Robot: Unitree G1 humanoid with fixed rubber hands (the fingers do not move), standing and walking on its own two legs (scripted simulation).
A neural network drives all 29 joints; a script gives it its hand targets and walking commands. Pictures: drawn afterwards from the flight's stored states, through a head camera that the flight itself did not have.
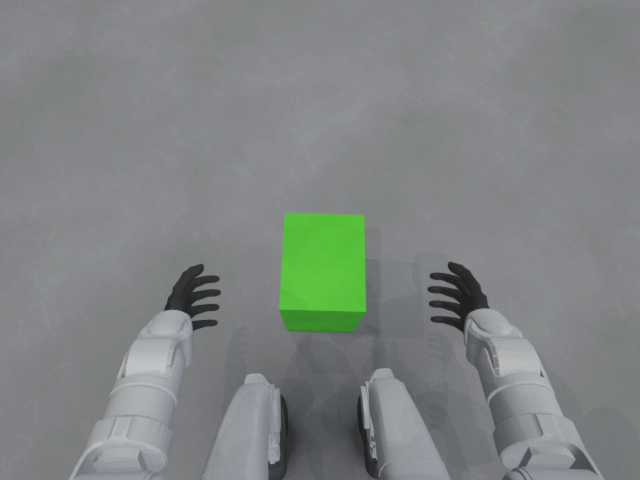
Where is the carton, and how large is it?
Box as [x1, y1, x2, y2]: [279, 213, 365, 332]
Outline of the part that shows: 285,213 279,310 287,330 351,332 365,312 363,215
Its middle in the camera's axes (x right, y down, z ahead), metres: +0.01 +0.09 +0.99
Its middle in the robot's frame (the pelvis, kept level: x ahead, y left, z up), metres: +0.49 -0.03 -0.53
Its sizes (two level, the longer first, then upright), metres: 0.223 0.182 0.299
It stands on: the floor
